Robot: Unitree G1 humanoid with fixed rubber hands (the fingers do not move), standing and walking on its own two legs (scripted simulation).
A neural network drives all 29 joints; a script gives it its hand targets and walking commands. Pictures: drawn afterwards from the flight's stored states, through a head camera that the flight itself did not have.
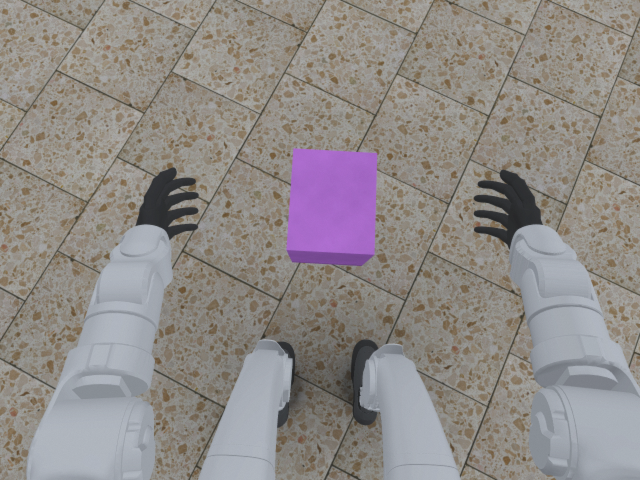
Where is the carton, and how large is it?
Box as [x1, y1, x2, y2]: [286, 148, 376, 265]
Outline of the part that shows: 293,148 286,248 291,260 295,262 361,265 374,254 376,153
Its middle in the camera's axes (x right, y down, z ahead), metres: +0.02 -0.06 +0.97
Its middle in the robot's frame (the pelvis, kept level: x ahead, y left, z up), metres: +0.53 +0.00 -0.57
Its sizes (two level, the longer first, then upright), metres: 0.231 0.189 0.229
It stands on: the floor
